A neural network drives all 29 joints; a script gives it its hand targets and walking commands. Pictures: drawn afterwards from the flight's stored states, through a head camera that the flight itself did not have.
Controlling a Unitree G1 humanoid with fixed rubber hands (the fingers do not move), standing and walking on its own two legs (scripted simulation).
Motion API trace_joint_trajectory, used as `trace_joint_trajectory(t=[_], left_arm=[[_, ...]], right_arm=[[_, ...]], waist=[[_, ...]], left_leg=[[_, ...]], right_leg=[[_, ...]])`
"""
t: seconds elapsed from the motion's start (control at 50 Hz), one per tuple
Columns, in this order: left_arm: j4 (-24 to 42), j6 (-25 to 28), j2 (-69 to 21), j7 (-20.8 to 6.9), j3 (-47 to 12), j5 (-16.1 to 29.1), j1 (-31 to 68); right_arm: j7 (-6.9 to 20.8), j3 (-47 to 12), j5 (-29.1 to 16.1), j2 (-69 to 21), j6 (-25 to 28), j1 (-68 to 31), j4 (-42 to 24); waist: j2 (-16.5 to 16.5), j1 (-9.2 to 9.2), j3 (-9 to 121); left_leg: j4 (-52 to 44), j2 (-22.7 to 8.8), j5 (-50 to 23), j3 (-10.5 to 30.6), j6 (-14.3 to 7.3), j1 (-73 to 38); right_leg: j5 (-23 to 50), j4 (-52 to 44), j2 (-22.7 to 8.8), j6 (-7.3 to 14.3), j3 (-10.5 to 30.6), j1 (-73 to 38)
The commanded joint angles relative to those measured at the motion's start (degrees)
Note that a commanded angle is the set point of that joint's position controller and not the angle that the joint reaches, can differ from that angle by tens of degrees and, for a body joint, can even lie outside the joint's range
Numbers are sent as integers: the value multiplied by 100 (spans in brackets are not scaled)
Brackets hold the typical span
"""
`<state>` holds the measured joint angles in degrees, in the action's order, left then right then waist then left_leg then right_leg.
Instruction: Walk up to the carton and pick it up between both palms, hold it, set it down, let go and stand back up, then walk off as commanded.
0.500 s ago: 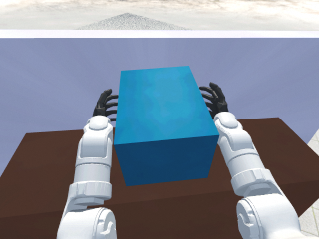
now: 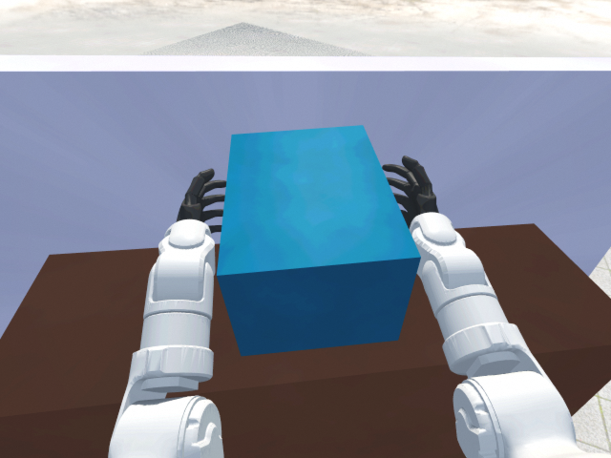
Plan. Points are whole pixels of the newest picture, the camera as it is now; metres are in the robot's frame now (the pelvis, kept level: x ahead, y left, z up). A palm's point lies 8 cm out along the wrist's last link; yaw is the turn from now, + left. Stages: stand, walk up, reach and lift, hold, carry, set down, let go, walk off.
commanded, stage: hold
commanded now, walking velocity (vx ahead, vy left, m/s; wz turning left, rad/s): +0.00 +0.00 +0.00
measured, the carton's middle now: (308, 229) +0.40 -0.01 +0.15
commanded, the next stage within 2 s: none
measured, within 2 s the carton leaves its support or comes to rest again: neither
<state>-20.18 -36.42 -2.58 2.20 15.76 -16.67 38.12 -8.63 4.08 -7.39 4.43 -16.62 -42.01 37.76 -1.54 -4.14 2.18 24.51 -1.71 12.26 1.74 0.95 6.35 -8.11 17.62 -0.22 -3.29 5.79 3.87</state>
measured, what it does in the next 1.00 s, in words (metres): stands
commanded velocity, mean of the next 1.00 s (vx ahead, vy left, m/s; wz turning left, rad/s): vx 0.00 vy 0.00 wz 0.00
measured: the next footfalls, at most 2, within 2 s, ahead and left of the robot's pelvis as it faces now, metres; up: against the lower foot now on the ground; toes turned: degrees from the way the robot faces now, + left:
none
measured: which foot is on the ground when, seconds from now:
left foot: down 0.00-1.00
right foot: down 0.00-1.00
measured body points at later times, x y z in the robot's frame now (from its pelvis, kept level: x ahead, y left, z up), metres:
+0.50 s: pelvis +0.00 +0.00 +0.00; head -0.06 +0.02 +0.45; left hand +0.39 +0.14 +0.18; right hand +0.39 -0.16 +0.20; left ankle +0.02 +0.13 -0.74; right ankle +0.03 -0.16 -0.74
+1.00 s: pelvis +0.00 +0.00 +0.00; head -0.05 +0.02 +0.45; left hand +0.39 +0.14 +0.18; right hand +0.39 -0.16 +0.20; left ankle +0.02 +0.13 -0.74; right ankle +0.03 -0.16 -0.74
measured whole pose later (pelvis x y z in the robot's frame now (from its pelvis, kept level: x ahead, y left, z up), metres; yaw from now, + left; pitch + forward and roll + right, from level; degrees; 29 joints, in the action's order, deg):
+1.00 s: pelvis +0.00 +0.00 +0.00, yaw +0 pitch -6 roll -1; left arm -18.2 -37.1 -2.6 1.1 15.9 -17.1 38.1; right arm -9.1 4.1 -7.6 4.4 -17.7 -42.1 35.4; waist -1.5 -4.1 1.6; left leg 24.5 -1.7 12.3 1.7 0.9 6.2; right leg -8.2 17.6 -0.2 -3.3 5.8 3.7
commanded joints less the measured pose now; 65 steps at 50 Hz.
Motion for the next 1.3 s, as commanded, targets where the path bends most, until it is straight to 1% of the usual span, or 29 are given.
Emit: trace_joint_trajectory(t=[0.0, 0.04, 0.06, 0.1, 0.12, 0.14, 0.2, 0.24, 0.32, 0.36, 0.38, 0.4, 0.48, 0.5, 0.54, 0.6, 0.62, 0.68, 0.76, 0.84, 0.86, 0.94, 1.02, 1.04, 1.12, 1.16, 1.18, 1.24, 1.28], left_arm=[[1180, 402, -3792, -931, -2707, 804, 3744], [1156, 392, -3792, -884, -2739, 801, 3588], [730, 334, -3842, -924, -2739, 769, 3532], [1066, 353, -3809, -959, -2612, 776, 3543], [1240, 381, -4004, -951, -2893, 881, 3595], [1256, 340, -3959, -892, -2830, 824, 3635], [758, 285, -3637, -1008, -2380, 588, 3604], [857, 298, -3677, -1028, -2340, 610, 3636], [1014, 367, -3786, -1035, -2708, 837, 3934], [882, 369, -3849, -1018, -2743, 800, 3766], [802, 341, -3850, -1003, -2583, 735, 3761], [1011, 387, -3835, -984, -2708, 755, 3987], [1056, 415, -3840, -962, -2699, 822, 3665], [1063, 399, -3860, -979, -2853, 860, 3632], [1018, 365, -3766, -1015, -2621, 782, 3375], [1268, 362, -3907, -996, -2809, 886, 3712], [1393, 416, -3957, -944, -2920, 982, 3974], [458, 284, -3781, -970, -2454, 687, 3439], [552, 244, -3650, -1076, -2325, 453, 3536], [908, 315, -3701, -1087, -2417, 564, 3623], [1029, 365, -3665, -1048, -2551, 694, 3775], [1379, 376, -3853, -1005, -2878, 857, 3615], [1174, 352, -3709, -999, -2698, 800, 3566], [1244, 379, -3747, -992, -2698, 765, 3817], [1080, 264, -3720, -1026, -2524, 577, 3354], [1514, 368, -3753, -1005, -2834, 882, 3532], [1366, 372, -3771, -973, -2813, 854, 3718], [1044, 310, -3716, -1047, -2651, 831, 3339], [1051, 267, -3804, -1041, -2705, 790, 3405]], right_arm=[[398, -2376, -944, -3954, 222, -4162, -2152], [419, -2471, -1033, -3919, 227, -4189, -2384], [409, -2245, -879, -3753, 163, -4137, -1944], [397, -2436, -991, -3984, 202, -4175, -2386], [377, -2385, -970, -3882, 228, -4091, -2421], [396, -2474, -1044, -3853, 207, -4254, -2464], [422, -2122, -810, -3744, 77, -4061, -1838], [430, -2210, -837, -3921, 128, -4216, -2036], [466, -1966, -645, -3720, 144, -4107, -1791], [475, -2003, -695, -3764, 201, -4068, -1790], [505, -2198, -823, -3849, 210, -4414, -2033], [505, -2103, -811, -3815, 260, -4320, -2032], [433, -2390, -881, -4009, 232, -4241, -2230], [412, -2264, -873, -3815, 219, -4030, -2053], [396, -2357, -868, -3896, 187, -4043, -2273], [379, -2384, -1036, -3906, 180, -4096, -2309], [414, -2408, -1065, -3924, 212, -4392, -2475], [421, -2159, -824, -3747, 127, -4375, -2109], [475, -1867, -658, -3693, 93, -3982, -1520], [448, -2041, -770, -3682, 150, -3961, -1823], [462, -2216, -796, -3880, 207, -4296, -2207], [382, -2313, -976, -3807, 179, -3876, -2156], [416, -2305, -906, -3834, 135, -3990, -2173], [415, -2309, -916, -3864, 126, -4045, -1959], [416, -2215, -906, -3692, 89, -3798, -1853], [406, -2438, -1028, -3829, 172, -3917, -2381], [437, -2303, -972, -3749, 190, -4198, -2331], [370, -2316, -896, -3864, 117, -3979, -2271], [378, -2316, -943, -3815, 117, -4042, -2226]], waist=[[317, -72, 1997], [223, 88, 2032], [425, -94, 1693], [168, 67, 1797], [377, -135, 2059], [474, -10, 1905], [209, -72, 1389], [169, 42, 1525], [414, -283, 1484], [450, -203, 1540], [261, 68, 1553], [454, -102, 1752], [255, 11, 1979], [417, -181, 1915], [98, -1, 1882], [509, -101, 2067], [408, -63, 2116], [119, 64, 1499], [362, -65, 1132], [334, -101, 1535], [237, 64, 1815], [515, -162, 1983], [232, -76, 1871], [419, -1, 1844], [430, -82, 1587], [291, -82, 2043], [576, -88, 2040], [174, -59, 1826], [382, -84, 1662]], left_leg=[[-547, 408, -1910, -249, 196, -951], [-623, 364, -1870, -202, 207, -1046], [-664, 386, -1496, -222, 224, -855], [-600, 435, -1748, -282, 144, -818], [-578, 415, -1873, -242, 233, -984], [-561, 388, -2101, -223, 291, -1002], [-834, 471, -909, -298, 77, -525], [-792, 407, -1380, -274, 107, -593], [-898, 325, -828, -224, 204, -566], [-846, 328, -1018, -210, 236, -601], [-851, 333, -940, -250, 143, -422], [-887, 312, -923, -213, 191, -651], [-640, 422, -1694, -285, 188, -807], [-599, 372, -1732, -231, 277, -985], [-669, 369, -1652, -272, 115, -861], [-573, 433, -1769, -274, 214, -1024], [-580, 370, -1757, -221, 247, -1028], [-821, 390, -903, -267, 84, -585], [-1045, 342, -422, -276, 55, -222], [-874, 354, -951, -262, 150, -601], [-839, 375, -1025, -254, 99, -499], [-540, 351, -2158, -203, 359, -1021], [-643, 369, -1503, -242, 192, -933], [-660, 355, -1460, -255, 229, -861], [-701, 349, -1723, -215, 239, -884], [-594, 373, -1892, -197, 255, -1082], [-608, 404, -1783, -215, 297, -1044], [-625, 428, -1720, -292, 174, -855], [-651, 378, -1773, -221, 244, -927]], right_leg=[[848, -403, 514, 182, -815, -744], [758, -402, 562, 203, -863, -630], [416, -511, 485, 225, -809, -527], [781, -403, 519, 177, -817, -787], [826, -420, 546, 227, -832, -814], [763, -363, 566, 213, -858, -666], [181, -562, 455, 190, -775, -602], [470, -476, 472, 184, -785, -717], [66, -506, 460, 213, -812, -538], [189, -464, 455, 227, -811, -565], [64, -438, 498, 207, -823, -631], [105, -441, 502, 208, -849, -547], [638, -437, 527, 207, -818, -710], [622, -464, 517, 228, -821, -595], [700, -443, 514, 199, -803, -770], [756, -407, 501, 205, -784, -680], [577, -399, 553, 201, -826, -514], [162, -531, 476, 223, -781, -499], [13, -520, 431, 238, -755, -637], [227, -455, 467, 207, -819, -663], [288, -414, 483, 215, -799, -753], [903, -349, 568, 253, -833, -777], [456, -452, 504, 195, -817, -631], [335, -416, 530, 231, -821, -536], [550, -459, 496, 221, -827, -730], [745, -378, 563, 218, -864, -741], [471, -411, 517, 223, -864, -534], [720, -481, 478, 182, -795, -728], [604, -438, 501, 217, -813, -619]])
